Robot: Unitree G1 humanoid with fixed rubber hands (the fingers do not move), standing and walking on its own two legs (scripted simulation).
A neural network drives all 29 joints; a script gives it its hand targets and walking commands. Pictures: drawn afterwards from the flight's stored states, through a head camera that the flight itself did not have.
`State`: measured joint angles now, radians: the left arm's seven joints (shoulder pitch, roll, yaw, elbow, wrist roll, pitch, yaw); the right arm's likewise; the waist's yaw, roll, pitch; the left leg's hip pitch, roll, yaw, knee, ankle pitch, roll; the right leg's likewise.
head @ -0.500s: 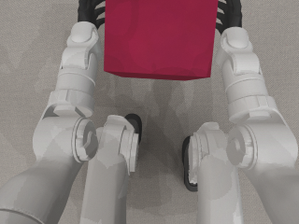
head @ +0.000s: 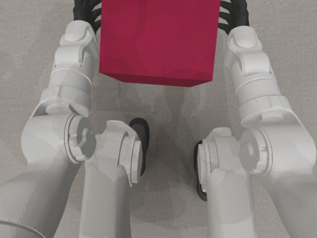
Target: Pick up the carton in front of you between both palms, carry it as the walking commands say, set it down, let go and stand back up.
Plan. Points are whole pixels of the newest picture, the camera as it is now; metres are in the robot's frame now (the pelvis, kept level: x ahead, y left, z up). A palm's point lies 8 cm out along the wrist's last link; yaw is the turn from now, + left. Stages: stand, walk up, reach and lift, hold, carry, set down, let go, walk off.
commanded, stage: set down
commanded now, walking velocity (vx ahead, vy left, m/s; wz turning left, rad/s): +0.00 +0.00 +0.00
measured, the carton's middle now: (159, 40) +0.50 +0.07 -0.23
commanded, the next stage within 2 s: let go in 1.82 s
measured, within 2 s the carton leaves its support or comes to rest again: rests again in 0.54 s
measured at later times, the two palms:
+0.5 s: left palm (84, 27) +0.51 +0.23 -0.16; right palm (233, 26) +0.53 -0.08 -0.17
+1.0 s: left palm (63, 23) +0.50 +0.25 -0.12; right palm (263, 10) +0.54 -0.12 -0.12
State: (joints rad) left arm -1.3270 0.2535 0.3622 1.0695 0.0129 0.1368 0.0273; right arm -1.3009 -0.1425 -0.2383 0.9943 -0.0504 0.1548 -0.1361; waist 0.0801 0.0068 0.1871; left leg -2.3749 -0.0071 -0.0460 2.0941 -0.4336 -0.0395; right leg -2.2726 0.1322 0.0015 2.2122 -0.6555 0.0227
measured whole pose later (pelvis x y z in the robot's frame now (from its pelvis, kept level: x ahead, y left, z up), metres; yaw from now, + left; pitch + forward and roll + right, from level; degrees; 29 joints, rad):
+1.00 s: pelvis +0.01 +0.00 +0.02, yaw +1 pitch +39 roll +0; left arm -1.18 0.33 0.23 0.93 -0.18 0.03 0.08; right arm -1.21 -0.27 -0.08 0.85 0.12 0.09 -0.14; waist 0.06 -0.02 0.21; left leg -2.28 -0.02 -0.04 2.06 -0.46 -0.04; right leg -2.17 0.11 0.01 2.18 -0.70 0.02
